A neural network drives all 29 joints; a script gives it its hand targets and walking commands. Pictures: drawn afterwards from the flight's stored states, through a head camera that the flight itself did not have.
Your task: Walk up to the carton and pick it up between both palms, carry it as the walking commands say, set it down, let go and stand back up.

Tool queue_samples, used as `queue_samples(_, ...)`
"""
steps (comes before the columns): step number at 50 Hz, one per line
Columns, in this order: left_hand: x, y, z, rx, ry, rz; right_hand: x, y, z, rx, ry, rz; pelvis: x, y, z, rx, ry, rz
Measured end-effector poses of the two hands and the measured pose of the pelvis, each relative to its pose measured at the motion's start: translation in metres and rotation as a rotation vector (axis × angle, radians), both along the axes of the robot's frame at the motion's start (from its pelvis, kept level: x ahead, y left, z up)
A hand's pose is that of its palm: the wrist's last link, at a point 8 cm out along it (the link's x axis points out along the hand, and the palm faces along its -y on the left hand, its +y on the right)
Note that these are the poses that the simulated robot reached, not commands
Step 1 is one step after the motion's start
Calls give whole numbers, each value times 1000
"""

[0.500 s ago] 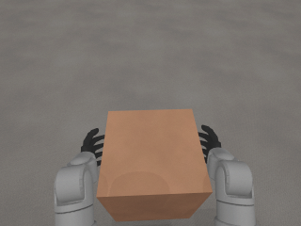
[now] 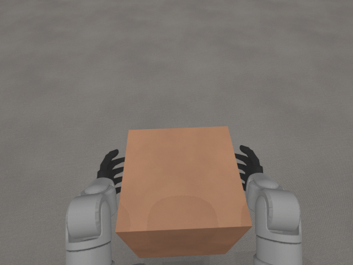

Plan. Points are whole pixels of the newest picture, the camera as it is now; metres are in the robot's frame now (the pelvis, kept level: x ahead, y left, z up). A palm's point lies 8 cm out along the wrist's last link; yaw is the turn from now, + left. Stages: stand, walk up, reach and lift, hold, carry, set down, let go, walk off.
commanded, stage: carry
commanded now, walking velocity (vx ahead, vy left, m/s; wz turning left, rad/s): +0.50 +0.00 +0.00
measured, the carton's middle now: (180, 196) +0.26 +0.01 +0.01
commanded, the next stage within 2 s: none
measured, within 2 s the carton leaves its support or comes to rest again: neither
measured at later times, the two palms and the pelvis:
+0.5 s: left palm (127, 80) +0.59 +0.16 +0.08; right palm (229, 84) +0.56 -0.14 +0.09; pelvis +0.31 +0.04 +0.01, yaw -4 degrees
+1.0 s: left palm (143, 29) +0.89 +0.15 +0.09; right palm (220, 29) +0.90 -0.15 +0.09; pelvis +0.63 +0.00 +0.00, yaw -1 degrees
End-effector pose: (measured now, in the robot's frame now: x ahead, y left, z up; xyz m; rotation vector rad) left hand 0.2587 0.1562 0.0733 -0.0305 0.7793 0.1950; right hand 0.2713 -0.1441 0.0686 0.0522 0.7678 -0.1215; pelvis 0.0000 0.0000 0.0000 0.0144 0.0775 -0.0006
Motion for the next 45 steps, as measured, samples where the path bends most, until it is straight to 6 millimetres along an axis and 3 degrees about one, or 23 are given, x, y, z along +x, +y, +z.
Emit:
queue_samples(7,93,9,21,-16,-85,-7,89,9,24,-14,-85,-9,89,11,4,8,-4,-7)
queue_samples(13,187,24,4,-41,-107,-50,170,23,14,-39,-106,-50,177,35,-20,3,-21,-42)
queue_samples(17,235,21,-9,-51,-14,-89,205,21,2,-47,-13,-92,221,44,-10,-5,-7,-72)
queue_samples(21,284,14,-2,-45,-9,-131,242,15,10,-49,-8,-130,264,46,1,-24,3,-77)
queue_samples(28,372,2,10,-37,-70,-123,334,3,21,-40,-69,-122,352,31,2,-34,1,-69)
queue_samples(35,467,-19,-5,3,-88,-79,445,-19,-3,7,-86,-83,454,0,-26,-35,-24,-22)
queue_samples(40,509,-17,-9,8,15,-28,502,-17,-10,4,16,-27,506,-11,-8,-13,-10,-1)
queue_samples(45,566,-13,10,2,-26,-4,563,-13,9,-1,-25,-6,562,-11,5,13,-2,-8)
